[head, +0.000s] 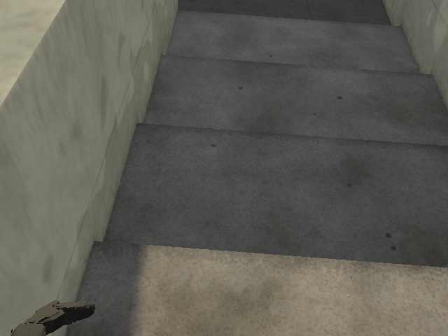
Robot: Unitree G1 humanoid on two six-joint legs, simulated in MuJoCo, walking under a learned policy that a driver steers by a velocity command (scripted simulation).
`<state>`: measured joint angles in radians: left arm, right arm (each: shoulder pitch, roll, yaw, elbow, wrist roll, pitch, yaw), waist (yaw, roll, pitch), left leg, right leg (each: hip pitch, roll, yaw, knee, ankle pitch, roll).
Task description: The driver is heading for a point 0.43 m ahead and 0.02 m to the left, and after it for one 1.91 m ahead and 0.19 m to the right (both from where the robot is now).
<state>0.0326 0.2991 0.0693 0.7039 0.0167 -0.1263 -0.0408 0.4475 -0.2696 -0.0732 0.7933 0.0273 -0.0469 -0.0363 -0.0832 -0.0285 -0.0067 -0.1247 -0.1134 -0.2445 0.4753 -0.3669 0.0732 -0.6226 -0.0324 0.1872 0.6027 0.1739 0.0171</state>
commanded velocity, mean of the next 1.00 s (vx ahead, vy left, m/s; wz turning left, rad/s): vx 0.29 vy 0.00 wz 0.08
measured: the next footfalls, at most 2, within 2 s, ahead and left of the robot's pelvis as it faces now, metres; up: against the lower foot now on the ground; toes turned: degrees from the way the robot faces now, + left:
right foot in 0.16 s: +0.26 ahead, -0.19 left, -0.11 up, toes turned +14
left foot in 0.60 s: +0.46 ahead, +0.05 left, -0.11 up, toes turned +11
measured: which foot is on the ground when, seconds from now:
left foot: down 0.00-0.18, up 0.20-0.58, down 0.60-0.96, up 0.98-1.00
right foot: up 0.00-0.14, down 0.16-0.62, up 0.64-0.94, down 0.96-1.00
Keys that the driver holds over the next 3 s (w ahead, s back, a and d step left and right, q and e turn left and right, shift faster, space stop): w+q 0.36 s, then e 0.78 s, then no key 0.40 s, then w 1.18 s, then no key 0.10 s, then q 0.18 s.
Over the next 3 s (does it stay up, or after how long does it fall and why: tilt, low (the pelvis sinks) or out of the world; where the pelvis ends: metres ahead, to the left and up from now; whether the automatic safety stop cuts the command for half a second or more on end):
stays up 1.02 -0.27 -0.21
